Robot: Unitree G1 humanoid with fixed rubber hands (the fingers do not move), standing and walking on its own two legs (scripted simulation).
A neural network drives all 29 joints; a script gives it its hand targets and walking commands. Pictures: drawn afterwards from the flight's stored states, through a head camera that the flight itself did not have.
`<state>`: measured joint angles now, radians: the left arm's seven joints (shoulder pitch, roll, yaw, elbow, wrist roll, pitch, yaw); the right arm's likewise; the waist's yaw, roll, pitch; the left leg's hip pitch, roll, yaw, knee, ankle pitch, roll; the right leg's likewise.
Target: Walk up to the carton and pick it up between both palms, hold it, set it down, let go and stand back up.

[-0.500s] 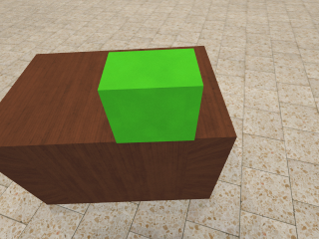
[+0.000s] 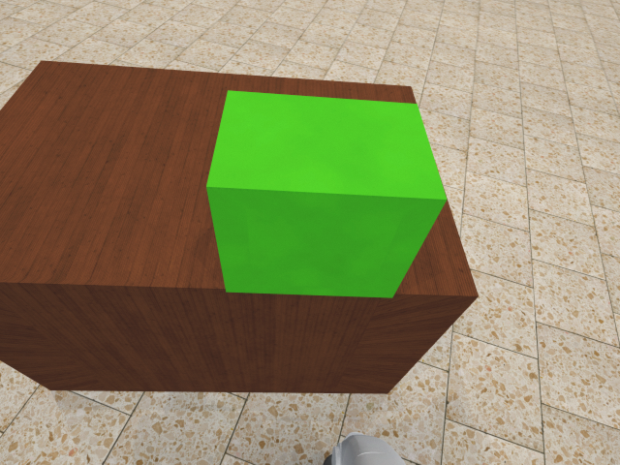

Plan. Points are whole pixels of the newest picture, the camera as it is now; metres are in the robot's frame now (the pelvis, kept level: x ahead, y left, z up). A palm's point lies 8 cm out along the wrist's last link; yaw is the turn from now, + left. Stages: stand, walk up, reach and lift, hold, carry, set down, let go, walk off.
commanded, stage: walk up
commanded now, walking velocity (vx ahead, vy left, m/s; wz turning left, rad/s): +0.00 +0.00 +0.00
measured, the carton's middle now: (316, 202) +0.48 -0.02 +0.01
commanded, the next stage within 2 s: stand in 0.40 s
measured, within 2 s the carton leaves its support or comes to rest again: neither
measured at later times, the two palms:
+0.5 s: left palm out of the picture +0.05 +0.21 -0.16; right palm out of the picture +0.03 -0.23 -0.15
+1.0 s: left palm out of the picture +0.04 +0.20 -0.16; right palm out of the picture -0.01 -0.19 -0.15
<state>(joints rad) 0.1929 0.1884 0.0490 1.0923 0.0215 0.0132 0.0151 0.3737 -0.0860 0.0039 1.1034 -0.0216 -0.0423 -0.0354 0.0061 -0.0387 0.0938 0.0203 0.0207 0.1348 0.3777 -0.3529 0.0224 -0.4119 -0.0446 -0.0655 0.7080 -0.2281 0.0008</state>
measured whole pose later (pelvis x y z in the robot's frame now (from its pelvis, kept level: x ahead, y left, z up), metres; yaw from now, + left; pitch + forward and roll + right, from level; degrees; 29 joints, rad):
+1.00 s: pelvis +0.06 +0.00 -0.01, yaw -1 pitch -2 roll -1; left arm 0.27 0.12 0.01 1.17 0.00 0.00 0.04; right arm 0.37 -0.09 0.02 1.19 -0.01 0.00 -0.05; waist 0.01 0.00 0.09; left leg 0.12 0.03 0.10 0.35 -0.44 0.00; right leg -0.25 0.00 -0.07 0.55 -0.26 -0.02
